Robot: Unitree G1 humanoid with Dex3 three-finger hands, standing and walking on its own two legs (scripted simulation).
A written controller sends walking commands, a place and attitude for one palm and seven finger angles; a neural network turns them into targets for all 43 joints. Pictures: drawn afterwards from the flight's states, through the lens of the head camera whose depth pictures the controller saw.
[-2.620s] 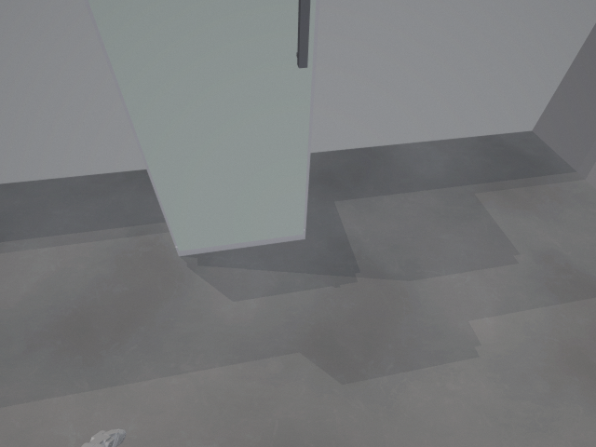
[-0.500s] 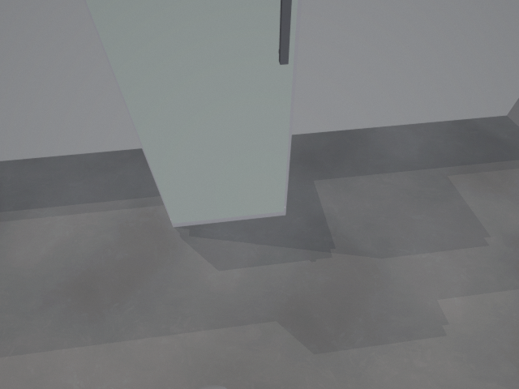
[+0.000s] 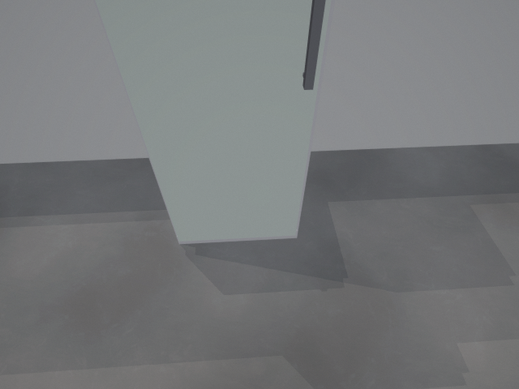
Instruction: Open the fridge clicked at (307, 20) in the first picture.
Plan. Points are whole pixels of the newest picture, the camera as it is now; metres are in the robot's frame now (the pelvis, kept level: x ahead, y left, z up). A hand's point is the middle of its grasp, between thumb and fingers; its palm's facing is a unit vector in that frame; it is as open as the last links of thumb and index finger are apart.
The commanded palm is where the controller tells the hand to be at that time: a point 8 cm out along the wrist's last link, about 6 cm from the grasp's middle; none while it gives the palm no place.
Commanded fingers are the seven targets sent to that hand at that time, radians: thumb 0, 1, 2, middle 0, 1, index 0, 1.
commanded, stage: take the last steps up to it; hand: right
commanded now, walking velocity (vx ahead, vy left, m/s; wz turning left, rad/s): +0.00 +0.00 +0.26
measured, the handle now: (313, 23) +0.80 -0.07 +0.21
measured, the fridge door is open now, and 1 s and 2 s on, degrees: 0 0 0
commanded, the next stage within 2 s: come to a stop and stand still in 0.96 s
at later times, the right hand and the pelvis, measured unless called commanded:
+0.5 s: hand out of the picture +0.12 -0.19 -0.16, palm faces -0.14 +0.98 -0.15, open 7.4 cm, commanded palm none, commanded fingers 0.00 -0.90 -0.90 0.20 0.30 0.20 0.30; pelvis +0.08 -0.02 +0.02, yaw +7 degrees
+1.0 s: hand (348, 369) +0.21 -0.15 -0.18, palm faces -0.02 +0.99 -0.12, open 7.3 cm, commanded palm none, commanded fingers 0.00 -0.90 -0.90 0.20 0.30 0.20 0.30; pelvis +0.24 +0.01 +0.00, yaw +5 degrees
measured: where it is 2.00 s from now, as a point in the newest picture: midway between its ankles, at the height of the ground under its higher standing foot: outside the picture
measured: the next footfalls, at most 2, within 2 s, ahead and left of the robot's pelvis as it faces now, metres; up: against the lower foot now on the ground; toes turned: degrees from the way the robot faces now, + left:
right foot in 0.08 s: +0.06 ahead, -0.12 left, +0.00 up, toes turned -4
left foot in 0.60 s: +0.18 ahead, +0.14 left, +0.00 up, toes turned +15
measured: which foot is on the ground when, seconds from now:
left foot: down 0.00-0.10, up 0.12-0.58, down 0.60-1.00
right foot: up 0.00-0.06, down 0.08-0.60, up 0.62-1.00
